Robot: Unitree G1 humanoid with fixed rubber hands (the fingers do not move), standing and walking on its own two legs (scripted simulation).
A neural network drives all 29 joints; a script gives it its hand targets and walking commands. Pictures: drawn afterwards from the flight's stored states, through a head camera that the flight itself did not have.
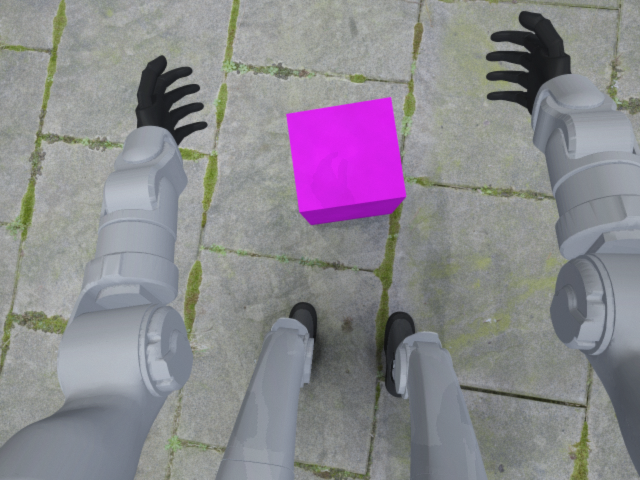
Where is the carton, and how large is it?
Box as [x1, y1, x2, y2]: [286, 97, 405, 224]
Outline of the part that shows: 390,97 286,114 299,212 310,224 391,213 405,197 405,190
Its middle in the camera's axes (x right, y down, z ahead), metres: +0.06 -0.16 +0.88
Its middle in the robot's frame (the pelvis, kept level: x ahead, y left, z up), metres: +0.56 +0.05 -0.54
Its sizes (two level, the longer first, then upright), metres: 0.210 0.200 0.250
